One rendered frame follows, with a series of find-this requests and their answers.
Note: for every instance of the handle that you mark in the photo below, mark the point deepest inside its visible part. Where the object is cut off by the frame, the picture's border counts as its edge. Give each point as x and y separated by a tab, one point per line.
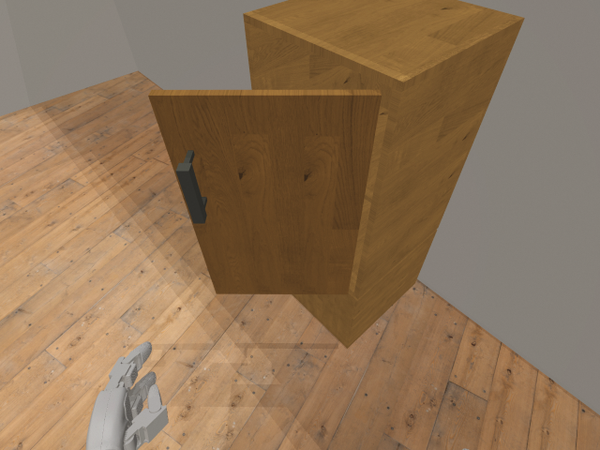
195	202

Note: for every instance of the cupboard door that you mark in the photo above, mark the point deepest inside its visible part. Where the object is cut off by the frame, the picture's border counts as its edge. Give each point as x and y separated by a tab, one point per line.
285	175

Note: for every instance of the robot left hand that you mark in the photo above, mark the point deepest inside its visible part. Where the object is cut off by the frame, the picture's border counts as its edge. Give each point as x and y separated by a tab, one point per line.
117	421

